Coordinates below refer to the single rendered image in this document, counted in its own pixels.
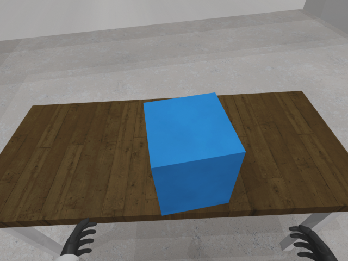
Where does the left robot hand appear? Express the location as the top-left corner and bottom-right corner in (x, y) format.
(60, 218), (97, 257)

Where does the right robot hand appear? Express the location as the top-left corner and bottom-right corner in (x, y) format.
(289, 225), (338, 261)

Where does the carton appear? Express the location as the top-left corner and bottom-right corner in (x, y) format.
(144, 92), (246, 216)

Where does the table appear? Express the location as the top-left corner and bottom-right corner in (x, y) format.
(0, 91), (348, 258)

